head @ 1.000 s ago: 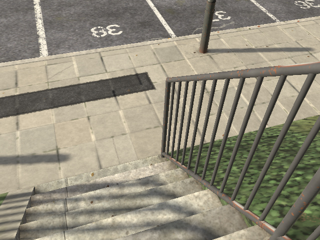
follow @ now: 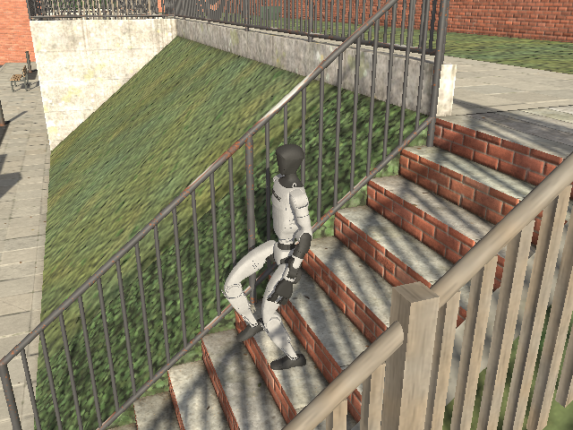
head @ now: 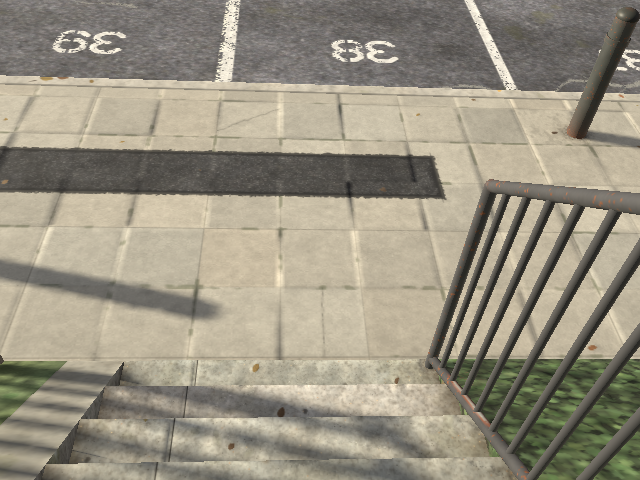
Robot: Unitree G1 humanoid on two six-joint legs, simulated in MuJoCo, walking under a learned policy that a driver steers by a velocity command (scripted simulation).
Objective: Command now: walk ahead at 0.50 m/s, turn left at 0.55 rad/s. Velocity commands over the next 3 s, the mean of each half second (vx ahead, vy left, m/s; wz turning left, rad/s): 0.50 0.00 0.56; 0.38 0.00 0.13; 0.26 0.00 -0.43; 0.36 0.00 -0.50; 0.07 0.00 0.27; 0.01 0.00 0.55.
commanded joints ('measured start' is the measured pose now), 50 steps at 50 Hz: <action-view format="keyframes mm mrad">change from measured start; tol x64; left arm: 1 47 129 44 -21 -8 -15 -4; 50 206 36 17 33 -22 49 14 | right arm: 1 -7 -142 -23 -68 18 -36 -21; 50 -194 -75 26 -103 -12 -37 -16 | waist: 1 42 141 52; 50 75 88 24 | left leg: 1 -86 194 -348 -175 403 148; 13 -129 29 -336 572 450 139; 16 -818 -33 -57 1403 -529 51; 37 -316 168 47 -413 871 -46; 43 926 495 -75 -32 1840 88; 50 -193 427 -1 -293 953 143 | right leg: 1 88 3 16 -229 337 -14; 14 927 -102 131 -1283 490 -79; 16 1560 -362 206 -515 1115 -150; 24 285 -179 120 -844 81 -116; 40 609 -105 71 -81 254 -203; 43 -38 141 -37 709 -1040 -108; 50 282 99 40 65 -83 -10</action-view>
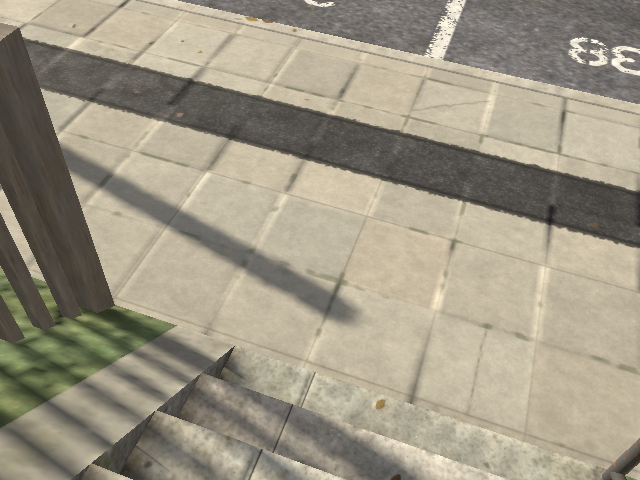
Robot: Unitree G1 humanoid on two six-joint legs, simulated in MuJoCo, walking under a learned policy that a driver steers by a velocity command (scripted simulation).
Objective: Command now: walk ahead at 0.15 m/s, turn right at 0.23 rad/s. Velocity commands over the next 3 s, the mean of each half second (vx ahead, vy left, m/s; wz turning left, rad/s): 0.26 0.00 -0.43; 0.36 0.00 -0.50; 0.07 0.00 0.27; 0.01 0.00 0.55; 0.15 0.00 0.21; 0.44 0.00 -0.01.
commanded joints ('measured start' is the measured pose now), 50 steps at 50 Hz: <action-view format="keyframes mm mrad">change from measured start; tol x32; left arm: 1 84 28 13 -32 12 25 -21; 17 -229 101 49 -218 -9 34 -36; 23 392 298 68 -70 -86 -28 -40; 50 -165 62 2 -269 21 20 5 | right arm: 1 32 -81 17 -69 -6 -26 -21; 37 -251 -76 -25 -309 -29 12 13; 50 271 -134 -19 -102 -8 -18 12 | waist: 1 35 82 -53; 19 16 124 -44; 21 132 -462 -15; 24 25 -36 64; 50 -54 110 2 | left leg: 1 -166 318 -134 -62 826 138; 16 -52 431 -263 50 28 119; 20 -515 226 110 799 178 -60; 21 -849 63 44 1070 -421 -61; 23 -917 19 -103 954 -513 -97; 31 -237 -30 -50 414 694 -93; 39 -162 0 -164 -301 535 -93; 42 350 167 -209 -607 865 -51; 44 954 398 -249 127 1594 44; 50 163 335 -388 -28 751 201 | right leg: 1 122 -2 -4 -252 329 48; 14 -121 -48 -55 -244 133 2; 19 439 -24 -176 -570 -91 -37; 22 882 -229 498 -905 1063 -179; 24 633 -339 794 -1139 247 -299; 31 7 -52 317 -886 -76 -192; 41 267 79 264 -287 401 -183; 44 -363 127 12 424 -571 -93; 50 -476 60 117 262 44 -3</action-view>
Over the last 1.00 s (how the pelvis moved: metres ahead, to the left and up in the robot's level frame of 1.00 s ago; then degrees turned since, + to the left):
0.44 0.06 -0.37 18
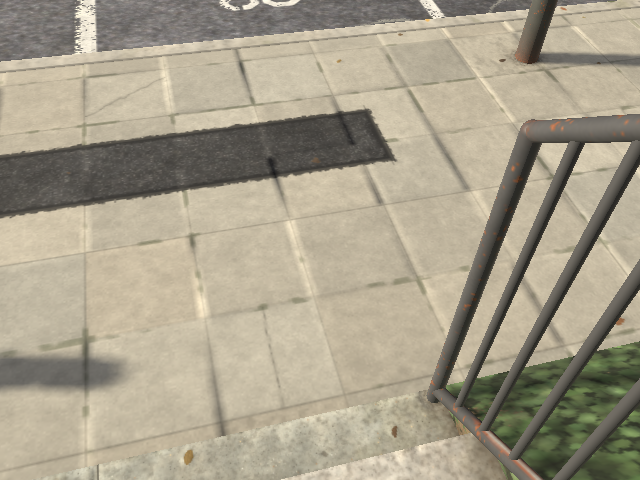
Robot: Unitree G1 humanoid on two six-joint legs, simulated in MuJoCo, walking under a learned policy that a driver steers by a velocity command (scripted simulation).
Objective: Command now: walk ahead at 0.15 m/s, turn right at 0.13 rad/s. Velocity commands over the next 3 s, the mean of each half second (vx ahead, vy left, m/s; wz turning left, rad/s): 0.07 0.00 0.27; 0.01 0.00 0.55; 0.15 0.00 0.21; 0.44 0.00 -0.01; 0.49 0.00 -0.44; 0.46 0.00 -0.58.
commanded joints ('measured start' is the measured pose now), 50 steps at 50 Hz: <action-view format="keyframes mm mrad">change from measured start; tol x32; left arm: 1 -13 18 1 -37 27 13 23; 50 -66 45 -49 -280 -54 18 -39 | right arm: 1 168 -65 15 23 -6 -12 -8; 50 -227 -190 -50 -365 -27 129 -23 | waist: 1 11 76 20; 11 49 282 73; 23 -109 -187 -16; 27 -232 374 49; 50 -1 262 -56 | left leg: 1 33 304 -335 -10 776 164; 11 -224 183 -243 36 885 57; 16 -468 16 -127 541 -451 -52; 23 88 -43 82 433 -56 -46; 26 430 79 -300 -21 -189 36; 27 430 391 -1013 -311 -171 138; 28 339 432 -1083 -370 -300 189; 33 -271 196 -496 -164 162 168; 50 -241 90 -567 -208 -40 147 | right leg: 1 -268 -12 75 -130 247 61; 5 393 -78 -97 -653 815 88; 11 614 -106 -140 -1106 475 62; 14 957 -420 200 -1290 1245 -104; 24 196 -330 -88 -1402 73 -63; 27 -443 -38 -102 -750 -347 53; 36 -55 -29 -87 -108 434 167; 44 -8 -58 -74 -600 355 168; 50 668 -50 -103 -1203 160 77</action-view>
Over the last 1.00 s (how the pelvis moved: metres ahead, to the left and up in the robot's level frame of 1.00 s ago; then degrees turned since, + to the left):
0.21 -0.13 -0.20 -31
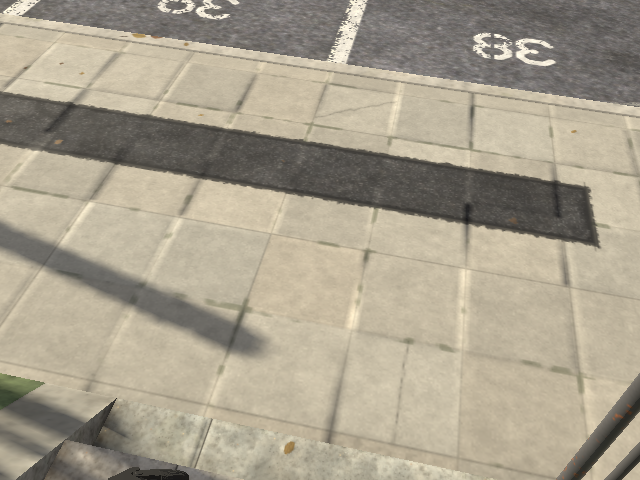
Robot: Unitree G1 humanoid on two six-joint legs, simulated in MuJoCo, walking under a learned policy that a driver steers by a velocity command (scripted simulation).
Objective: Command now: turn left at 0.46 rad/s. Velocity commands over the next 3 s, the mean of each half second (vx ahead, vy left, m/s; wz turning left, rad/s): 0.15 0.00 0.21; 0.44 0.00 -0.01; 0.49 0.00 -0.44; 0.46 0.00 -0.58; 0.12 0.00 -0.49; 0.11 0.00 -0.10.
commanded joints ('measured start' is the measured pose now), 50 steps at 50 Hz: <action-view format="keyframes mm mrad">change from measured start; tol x32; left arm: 1 162 63 35 -26 -34 -6 2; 27 525 167 88 252 10 -110 10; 50 105 64 56 260 3 -96 -12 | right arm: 1 -16 -139 -48 -59 -8 17 -4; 32 -157 -37 -48 247 -8 -52 33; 37 510 -150 -79 472 15 -111 45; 43 48 -42 -12 373 -17 -168 -9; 50 254 -58 -17 450 -4 -147 -33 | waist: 1 93 199 18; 4 223 -139 134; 50 18 172 168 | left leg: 1 -133 151 -296 -250 -351 179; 4 -898 -103 -42 368 -527 2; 9 -595 -122 30 1138 -49 -71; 27 -544 161 189 515 234 -23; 33 -206 154 297 336 0 33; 36 512 166 195 67 -39 138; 39 233 464 -382 -226 -234 247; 44 -459 212 125 82 -394 130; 50 -158 229 162 308 -111 118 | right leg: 1 418 -31 70 -590 -174 -65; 4 698 -399 784 -677 140 -94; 9 184 -225 334 -582 346 -102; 19 346 -224 347 -653 -227 -166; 33 244 -312 321 -488 289 -316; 35 7 -219 134 -132 655 -235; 37 -419 75 131 547 -246 -160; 45 206 66 -44 -26 777 -73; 50 120 39 -89 -406 637 -83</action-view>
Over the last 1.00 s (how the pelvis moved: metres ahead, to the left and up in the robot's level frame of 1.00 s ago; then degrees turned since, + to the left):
0.01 -0.07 -0.01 29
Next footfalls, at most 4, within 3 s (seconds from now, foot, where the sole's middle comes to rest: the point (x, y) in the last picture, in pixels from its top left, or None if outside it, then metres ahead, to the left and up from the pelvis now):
0.04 right None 0.04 -0.09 -0.75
0.70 left None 0.17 0.15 -0.75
1.08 right None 0.34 0.05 -0.95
1.50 left None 0.62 0.24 -1.14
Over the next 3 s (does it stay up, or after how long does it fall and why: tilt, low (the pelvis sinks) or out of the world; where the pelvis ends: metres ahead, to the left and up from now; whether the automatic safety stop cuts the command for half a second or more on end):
stays up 0.99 0.12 -0.76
